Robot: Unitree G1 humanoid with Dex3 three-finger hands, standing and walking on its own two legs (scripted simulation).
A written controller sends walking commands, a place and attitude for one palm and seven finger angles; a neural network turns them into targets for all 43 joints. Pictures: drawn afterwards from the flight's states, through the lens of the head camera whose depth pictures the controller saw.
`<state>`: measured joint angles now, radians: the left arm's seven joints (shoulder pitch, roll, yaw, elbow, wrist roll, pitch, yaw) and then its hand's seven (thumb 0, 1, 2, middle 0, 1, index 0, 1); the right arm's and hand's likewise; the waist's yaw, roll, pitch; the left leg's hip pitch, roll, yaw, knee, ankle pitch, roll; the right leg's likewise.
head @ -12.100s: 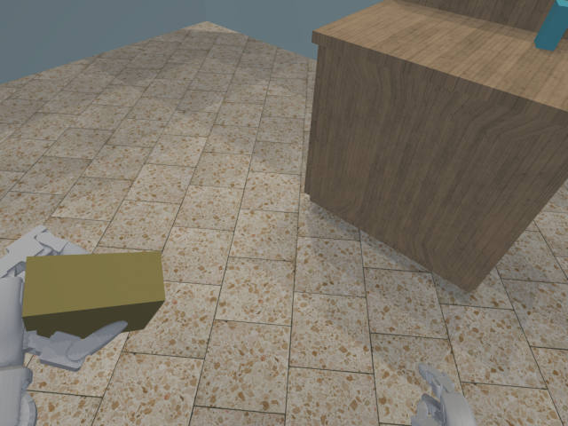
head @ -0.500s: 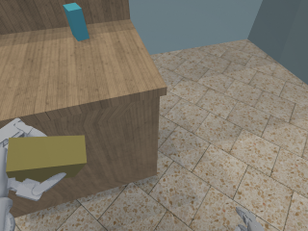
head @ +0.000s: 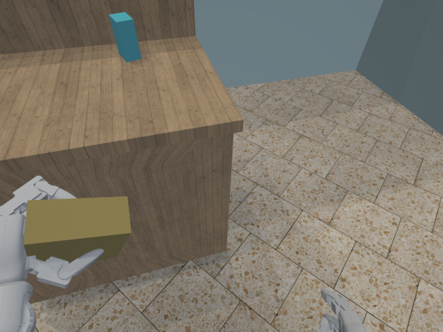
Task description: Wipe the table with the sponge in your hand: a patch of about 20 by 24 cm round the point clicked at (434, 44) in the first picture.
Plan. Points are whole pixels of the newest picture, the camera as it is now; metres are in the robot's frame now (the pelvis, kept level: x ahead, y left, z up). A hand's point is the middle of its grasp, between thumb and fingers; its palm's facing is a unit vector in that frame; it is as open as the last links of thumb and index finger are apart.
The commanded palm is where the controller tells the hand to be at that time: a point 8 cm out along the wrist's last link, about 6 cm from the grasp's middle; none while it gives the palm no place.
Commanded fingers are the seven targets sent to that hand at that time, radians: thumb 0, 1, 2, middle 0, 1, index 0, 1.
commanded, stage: come to a stop and stand still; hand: left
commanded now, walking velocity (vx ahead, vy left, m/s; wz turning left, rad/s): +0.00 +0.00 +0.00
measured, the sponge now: (93, 232) +0.22 +0.21 +0.13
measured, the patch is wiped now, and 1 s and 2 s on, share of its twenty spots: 0.00 0.00 0.00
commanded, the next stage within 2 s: look again from close up in 0.18 s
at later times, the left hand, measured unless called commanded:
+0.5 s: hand (44, 197) +0.25 +0.28 +0.17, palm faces +0.37 -0.84 -0.41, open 9.8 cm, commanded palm +0.18 +0.30 +0.18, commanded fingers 0.00 0.10 1.30 -1.20 -1.60 -1.20 -1.60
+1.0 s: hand (54, 176) +0.31 +0.30 +0.15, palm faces +0.29 -0.87 -0.39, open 9.8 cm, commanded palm +0.25 +0.34 +0.18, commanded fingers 0.00 0.10 1.30 -1.20 -1.60 -1.20 -1.60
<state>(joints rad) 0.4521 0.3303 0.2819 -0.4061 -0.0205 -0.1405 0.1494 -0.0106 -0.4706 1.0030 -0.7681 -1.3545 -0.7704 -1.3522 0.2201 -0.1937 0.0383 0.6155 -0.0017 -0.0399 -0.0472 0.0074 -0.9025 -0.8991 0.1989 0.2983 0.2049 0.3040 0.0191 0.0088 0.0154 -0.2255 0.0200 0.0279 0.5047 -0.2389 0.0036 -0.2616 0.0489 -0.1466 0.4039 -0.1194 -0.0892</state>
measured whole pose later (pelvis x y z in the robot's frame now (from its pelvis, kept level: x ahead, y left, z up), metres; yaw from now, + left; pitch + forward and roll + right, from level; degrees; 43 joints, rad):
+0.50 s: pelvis +0.01 +0.03 +0.00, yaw -2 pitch -1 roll +0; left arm 0.33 0.36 0.39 -0.31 -0.04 -0.23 0.08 -0.01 -0.47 1.00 -0.77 -1.35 -0.77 -1.35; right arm 0.25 -0.23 0.02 0.58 0.02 -0.15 0.01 0.01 -0.90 -0.90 0.20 0.30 0.20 0.30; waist 0.01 0.02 0.04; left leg -0.22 -0.01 0.09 0.47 -0.24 0.04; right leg -0.29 0.03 -0.07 0.42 -0.12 -0.03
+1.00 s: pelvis +0.07 +0.07 -0.01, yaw -3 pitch +0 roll -1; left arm 0.43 0.39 0.35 -0.43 -0.03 -0.22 0.07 -0.01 -0.47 1.01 -0.77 -1.35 -0.78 -1.35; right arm 0.17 -0.21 0.03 0.51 0.00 -0.09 0.00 0.01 -0.90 -0.90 0.20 0.30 0.20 0.30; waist 0.00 -0.03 -0.01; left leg -0.19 -0.05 0.11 0.57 -0.40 0.09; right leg -0.31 -0.01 -0.04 0.60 -0.30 -0.01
